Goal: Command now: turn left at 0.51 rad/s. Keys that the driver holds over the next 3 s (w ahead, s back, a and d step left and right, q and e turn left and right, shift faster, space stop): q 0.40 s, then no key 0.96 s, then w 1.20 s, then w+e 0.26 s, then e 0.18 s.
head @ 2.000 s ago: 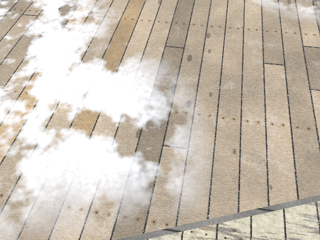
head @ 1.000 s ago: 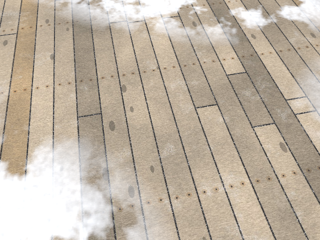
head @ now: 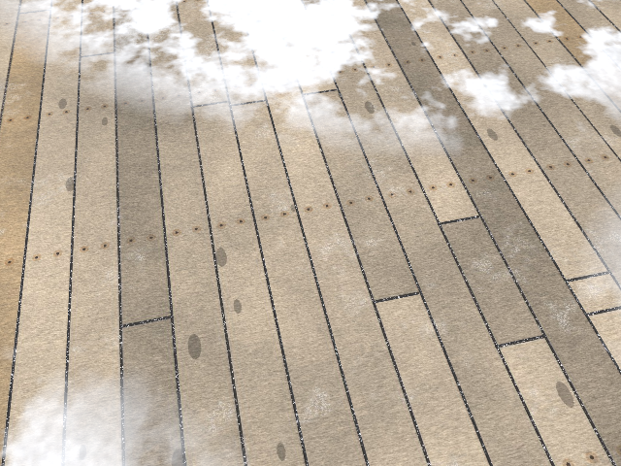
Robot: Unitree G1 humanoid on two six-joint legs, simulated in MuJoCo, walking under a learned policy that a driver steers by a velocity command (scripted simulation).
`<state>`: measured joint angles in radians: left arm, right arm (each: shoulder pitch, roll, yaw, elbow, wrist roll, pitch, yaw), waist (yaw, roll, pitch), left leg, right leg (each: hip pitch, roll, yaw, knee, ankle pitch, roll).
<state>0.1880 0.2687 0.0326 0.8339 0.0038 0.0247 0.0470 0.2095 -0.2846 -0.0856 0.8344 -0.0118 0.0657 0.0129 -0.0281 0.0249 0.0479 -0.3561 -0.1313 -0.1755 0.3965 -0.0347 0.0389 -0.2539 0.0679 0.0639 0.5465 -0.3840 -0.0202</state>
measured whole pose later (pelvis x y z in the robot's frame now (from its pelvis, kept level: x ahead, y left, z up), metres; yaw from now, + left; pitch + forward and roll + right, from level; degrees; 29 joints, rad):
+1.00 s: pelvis -0.01 +0.01 +0.01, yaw +20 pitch -2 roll +0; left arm 0.22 0.22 0.01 0.96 0.01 0.01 0.02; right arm 0.20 -0.24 0.00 0.95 -0.01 0.02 -0.02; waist 0.00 0.02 0.04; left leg -0.12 -0.06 -0.03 0.37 -0.21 0.04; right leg -0.14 0.00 0.00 0.40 -0.23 -0.01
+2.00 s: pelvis +0.16 +0.10 +0.00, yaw +20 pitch +1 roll +0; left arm 0.06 0.22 0.03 0.96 0.03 -0.03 -0.04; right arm 0.52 -0.15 0.00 1.12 -0.02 -0.10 -0.01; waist -0.05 -0.03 0.02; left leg 0.09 -0.06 0.04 0.17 -0.29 0.07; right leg -0.63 -0.06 -0.07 0.81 -0.12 -0.04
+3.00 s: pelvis +0.68 +0.30 +0.01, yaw +9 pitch +0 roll +1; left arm 0.16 0.23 0.07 0.91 0.03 -0.01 -0.02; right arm 0.34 -0.19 -0.05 1.01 -0.01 -0.10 -0.02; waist 0.00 -0.03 0.08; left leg -0.08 -0.01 0.23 0.32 -0.24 0.06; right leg -0.62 -0.07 -0.04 0.90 -0.12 -0.06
